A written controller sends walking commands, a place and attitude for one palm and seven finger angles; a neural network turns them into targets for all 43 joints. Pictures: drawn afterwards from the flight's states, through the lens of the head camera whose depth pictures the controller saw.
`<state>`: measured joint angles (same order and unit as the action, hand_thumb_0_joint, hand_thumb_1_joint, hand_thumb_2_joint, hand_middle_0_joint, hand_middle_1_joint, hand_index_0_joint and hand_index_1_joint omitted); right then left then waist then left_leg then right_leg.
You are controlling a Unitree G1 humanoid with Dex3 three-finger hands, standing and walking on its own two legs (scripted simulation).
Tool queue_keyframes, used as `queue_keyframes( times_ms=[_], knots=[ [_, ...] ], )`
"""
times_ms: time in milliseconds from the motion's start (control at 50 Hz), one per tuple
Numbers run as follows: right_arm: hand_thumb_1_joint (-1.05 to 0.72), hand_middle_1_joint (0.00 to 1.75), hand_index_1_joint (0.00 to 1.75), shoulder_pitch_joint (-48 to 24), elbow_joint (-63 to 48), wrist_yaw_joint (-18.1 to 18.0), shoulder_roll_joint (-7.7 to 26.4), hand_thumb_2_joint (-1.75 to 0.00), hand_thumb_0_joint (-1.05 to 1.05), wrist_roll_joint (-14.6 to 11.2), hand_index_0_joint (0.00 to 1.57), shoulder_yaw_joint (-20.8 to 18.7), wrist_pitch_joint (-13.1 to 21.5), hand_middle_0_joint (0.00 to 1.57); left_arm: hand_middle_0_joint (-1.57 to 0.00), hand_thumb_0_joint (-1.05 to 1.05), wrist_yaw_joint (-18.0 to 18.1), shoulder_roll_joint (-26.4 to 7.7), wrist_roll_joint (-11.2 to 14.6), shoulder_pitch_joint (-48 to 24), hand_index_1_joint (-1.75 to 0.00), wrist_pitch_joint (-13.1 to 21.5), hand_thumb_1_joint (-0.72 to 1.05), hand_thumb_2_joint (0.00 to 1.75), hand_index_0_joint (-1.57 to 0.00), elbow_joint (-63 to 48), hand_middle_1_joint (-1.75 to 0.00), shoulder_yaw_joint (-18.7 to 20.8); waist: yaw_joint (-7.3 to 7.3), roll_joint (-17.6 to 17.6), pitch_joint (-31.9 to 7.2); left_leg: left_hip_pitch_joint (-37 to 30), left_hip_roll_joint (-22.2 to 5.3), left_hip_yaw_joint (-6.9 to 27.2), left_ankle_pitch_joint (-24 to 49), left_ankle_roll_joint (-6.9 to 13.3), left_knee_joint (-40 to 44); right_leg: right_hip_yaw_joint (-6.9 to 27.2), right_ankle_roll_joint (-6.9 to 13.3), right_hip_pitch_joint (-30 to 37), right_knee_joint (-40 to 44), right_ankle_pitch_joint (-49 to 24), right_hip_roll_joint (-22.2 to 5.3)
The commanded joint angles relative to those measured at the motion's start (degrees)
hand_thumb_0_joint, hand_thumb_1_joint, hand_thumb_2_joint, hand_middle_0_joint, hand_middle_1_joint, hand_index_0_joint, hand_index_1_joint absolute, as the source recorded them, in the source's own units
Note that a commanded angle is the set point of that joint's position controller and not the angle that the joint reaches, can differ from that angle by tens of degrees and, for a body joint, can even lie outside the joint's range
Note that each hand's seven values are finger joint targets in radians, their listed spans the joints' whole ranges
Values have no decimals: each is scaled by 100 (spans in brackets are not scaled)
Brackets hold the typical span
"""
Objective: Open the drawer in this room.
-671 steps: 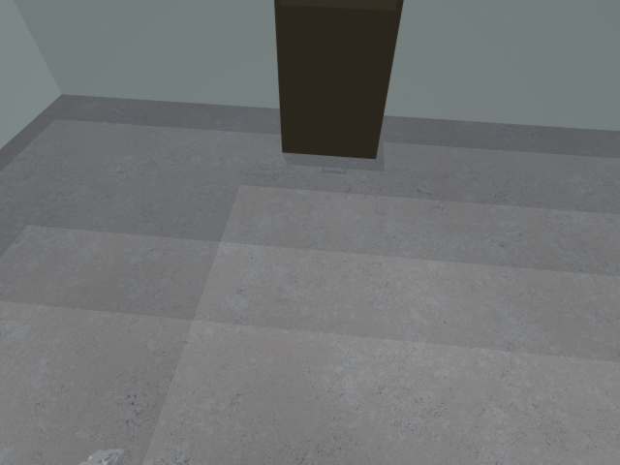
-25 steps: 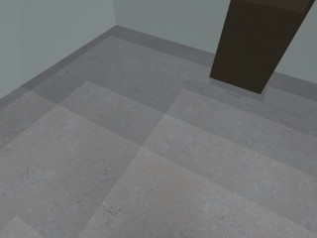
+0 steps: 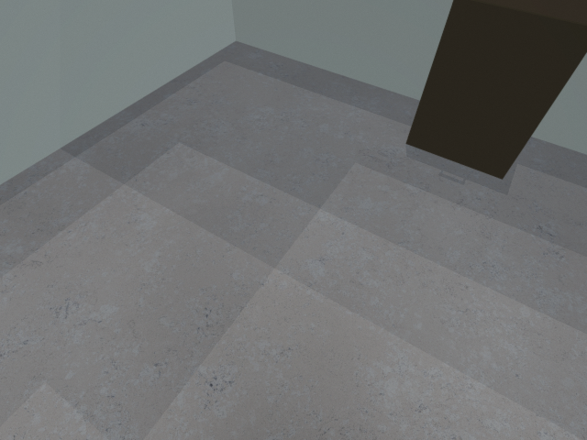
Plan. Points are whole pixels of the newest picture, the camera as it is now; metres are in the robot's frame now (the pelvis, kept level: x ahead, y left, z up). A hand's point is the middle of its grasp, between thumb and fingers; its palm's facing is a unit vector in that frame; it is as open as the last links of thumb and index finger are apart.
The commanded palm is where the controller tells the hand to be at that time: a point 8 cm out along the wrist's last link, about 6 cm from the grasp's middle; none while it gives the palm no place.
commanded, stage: stand and wait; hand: left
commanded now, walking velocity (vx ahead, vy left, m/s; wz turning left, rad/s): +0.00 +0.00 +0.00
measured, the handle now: out of the picture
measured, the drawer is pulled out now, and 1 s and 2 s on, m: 0.00 0.00 0.00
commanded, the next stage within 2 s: turn or walk to find it in 0.10 s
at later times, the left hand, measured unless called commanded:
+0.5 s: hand out of the picture +0.02 +0.21 -0.19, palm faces +0.10 -0.97 -0.23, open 7.4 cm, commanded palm none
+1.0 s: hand out of the picture -0.06 +0.16 -0.16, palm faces +0.30 -0.92 -0.26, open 7.4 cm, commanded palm none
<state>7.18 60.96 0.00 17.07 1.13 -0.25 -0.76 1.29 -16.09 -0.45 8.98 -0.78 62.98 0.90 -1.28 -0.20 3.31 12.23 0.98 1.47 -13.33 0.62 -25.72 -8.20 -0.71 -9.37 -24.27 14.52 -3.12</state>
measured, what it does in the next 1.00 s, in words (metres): steps on the spot, turning left: right foot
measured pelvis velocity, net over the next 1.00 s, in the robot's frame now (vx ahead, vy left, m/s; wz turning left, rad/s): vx -0.04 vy -0.04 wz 0.31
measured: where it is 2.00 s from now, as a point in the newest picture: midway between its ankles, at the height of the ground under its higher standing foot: outside the picture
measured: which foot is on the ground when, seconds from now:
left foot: down 0.00-0.74, up 0.76-1.00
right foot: down 0.00-0.46, up 0.48-0.72, down 0.74-1.00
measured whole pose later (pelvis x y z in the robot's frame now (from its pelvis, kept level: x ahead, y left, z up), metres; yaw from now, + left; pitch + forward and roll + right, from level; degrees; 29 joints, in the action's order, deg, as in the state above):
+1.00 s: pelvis -0.04 -0.04 +0.00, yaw +18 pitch -1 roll +2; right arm 9.9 57.8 0.7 15.4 1.1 -4.2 -4.1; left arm 1.5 -10.8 -1.6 13.6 -0.2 57.1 1.2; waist 0.0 -0.2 4.5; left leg 24.3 -1.1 -0.9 -25.4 -2.6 -56.1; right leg -7.9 0.5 -9.8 -28.9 18.3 -5.1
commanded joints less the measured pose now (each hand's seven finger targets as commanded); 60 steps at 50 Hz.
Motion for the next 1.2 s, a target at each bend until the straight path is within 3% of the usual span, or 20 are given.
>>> queue_keyframes(
  times_ms=[0, 160, 320, 360, 380, 420, 460, 580, 680, 700, 740, 800, 840, 1000, 1060, 1080, 1100, 1120, 1140, 1180],
  knots=[
    [-90, 30, 30, 69, -260, -51, 730, -90, 0, -40, 20, -112, 104, 20, -20, 0, 16, -823, -21, 106, -30, 116, 90, 90, -20, -236, -30, 110, 71, 27, -671, -32, -775, 485, 1657, 21, 252, 546, 64, 486, 233, -1213, -723],
    [-90, 30, 30, 155, -208, -53, 505, -90, 0, -40, 20, -98, 58, 20, -20, 0, 57, -625, -4, 192, -30, 47, 90, 90, -20, -201, -30, 126, 30, -25, -267, 494, -724, 556, 1401, -2, 256, 412, 44, 552, 176, -845, -704],
    [-90, 30, 30, 467, -476, -53, 252, -90, 0, -8, 20, -228, -23, 20, -20, 0, 85, -692, -49, 202, -30, 18, 90, 90, -20, -597, -30, 285, 69, 670, -566, 715, -472, 25, 736, -79, -1054, 588, 572, 335, 202, -972, -1537],
    [-90, 30, 30, 594, -436, -49, 189, -90, 0, -3, 20, -232, -28, 20, -20, 0, 90, -579, -57, 116, -30, 8, 90, 90, -20, -624, -30, 252, 124, 516, -523, 491, -572, 25, 636, -59, -936, 402, 532, 6, 81, -761, -1419],
    [-90, 30, 30, 643, -420, -46, 173, -90, 0, 6, 20, -228, -11, 20, -20, 0, 82, -525, -51, 56, -30, -2, 90, 90, -20, -631, -30, 235, 187, 210, -367, 387, -681, 256, 902, 1, -604, 242, 370, -252, -101, -460, -1195],
    [-90, 30, 30, 719, -380, -71, 444, -90, 0, 26, 20, -219, 78, 20, -20, 0, 66, -240, -5, 97, -30, -20, 90, 90, -20, -604, -30, 169, 166, -966, -363, 495, -1202, 1697, 1589, 379, 556, 15, -70, -158, -1002, 142, -302],
    [-90, 30, 30, 680, -339, -161, 631, -90, 0, -13, 20, -279, 141, 20, -20, 0, 59, -221, -21, 134, -30, -23, 90, 90, -20, -529, -30, 122, 141, -1192, -343, 140, -1553, 2297, 1581, 793, 1053, 424, -69, -559, -1633, 1212, -73],
    [-90, 30, 30, 899, -246, -226, 621, -90, 0, 7, 20, -366, 82, 20, -20, 0, 44, -39, 1, 194, -30, 12, 90, 90, -20, -530, -30, 118, 194, -710, -709, -751, -1408, 2135, 2909, 1101, 602, 762, -120, -1058, -1684, 1366, 170],
    [-90, 30, 30, 625, -427, -142, 552, -90, 0, -49, 20, -431, -2, 20, -20, 0, 81, -148, 17, 742, -30, 62, 90, 90, -20, -481, -30, 183, -44, -452, -828, 205, -794, 1715, 1628, 522, 243, 687, -163, 411, 364, -129, 111],
    [-90, 30, 30, 587, -498, -101, 330, -90, 0, -84, 20, -414, -1, 20, -20, 0, 112, -423, -27, 788, -30, 91, 90, 90, -20, -473, -30, 243, -40, 105, -734, 996, -465, 1290, 722, 229, -151, 1203, -24, 966, 672, -156, -519],
    [-90, 30, 30, 294, -753, -55, 154, -90, 0, -22, 20, -430, -69, 20, -20, 0, 102, -942, -76, 560, -30, 77, 90, 90, -20, -713, -30, 386, -156, 1517, -186, 1801, 159, 161, -1467, -179, -1877, 2439, 911, 339, 1143, -255, -2163],
    [-90, 30, 30, 273, -607, -2, 126, -90, 0, 4, 20, -489, -211, 20, -20, 0, 85, -525, -93, 167, -30, 107, 90, 90, -20, -826, -30, 290, 183, 727, 311, 1775, -167, 100, -1332, -205, -3793, 1561, 977, -483, 785, -1507, -1720],
    [-90, 30, 30, 395, -587, 34, 36, -90, 0, -19, 20, -450, -224, 20, -20, 0, 78, -501, -106, 228, -30, 144, 90, 90, -20, -898, -30, 265, 203, 848, 132, 1710, -197, -93, -1133, -291, -3846, 1048, 821, -268, 552, -2195, -1494],
    [-90, 30, 30, -325, -912, 69, 13, -90, 0, -71, 20, -328, -145, 20, -20, 0, 80, -885, -166, 971, -30, 122, 90, 90, -20, -780, -30, 378, -210, 1172, -289, 1275, -192, -546, -1407, -337, -1964, 844, 894, 678, 64, -3388, -1612],
    [-90, 30, 30, -56, -891, 57, 105, -90, 0, -79, 20, -314, -92, 20, -20, 0, 68, -928, -136, 828, -30, 97, 90, 90, -20, -764, -30, 396, -23, 1244, -496, 549, -183, -695, -715, -267, -753, 597, 614, 564, -317, -3242, -1540],
    [-90, 30, 30, 177, -840, 62, 215, -90, 0, -63, 20, -334, -46, 20, -20, 0, 58, -888, -94, 765, -30, 80, 90, 90, -20, -797, -30, 404, 120, 960, -643, -30, -228, -659, -24, -205, 31, 377, 372, 326, -703, -2952, -1422],
    [-90, 30, 30, 449, -813, 62, 619, -90, 0, -22, 20, -425, 24, 20, -20, 0, 42, -740, -46, 783, -30, 47, 90, 90, -20, -893, -30, 389, 272, -3, -950, -1099, -935, 101, 1417, 35, 428, 14, 25, -552, -1519, -1780, -1115],
    [-90, 30, 30, 700, -808, 40, 1178, -90, 0, 0, 20, -546, 35, 20, -20, 0, 12, -329, -22, 814, -30, 22, 90, 90, -20, -1090, -30, 291, 350, -1578, -1032, -1828, -2352, 1801, 3726, 770, 375, -143, -343, -1985, -2551, 1614, -430],
    [-90, 30, 30, 958, -725, 0, 1251, -90, 0, -30, 20, -583, -15, 20, -20, 0, 43, -304, -72, 490, -30, -23, 90, 90, -20, -1208, -30, 245, 510, -1359, -964, -1408, -2608, 1704, 4105, 1201, 375, 296, -304, -1986, -3287, 2387, -309],
    [-90, 30, 30, 613, -751, -114, 958, -90, 0, 6, 20, -520, -11, 20, -20, 0, 64, -343, -49, 187, -30, -95, 90, 90, -20, -1117, -30, 303, 410, -1387, -587, -871, -2119, 1528, 3232, 1127, 470, 736, -313, -2204, -3941, 1831, -315]
  ],
)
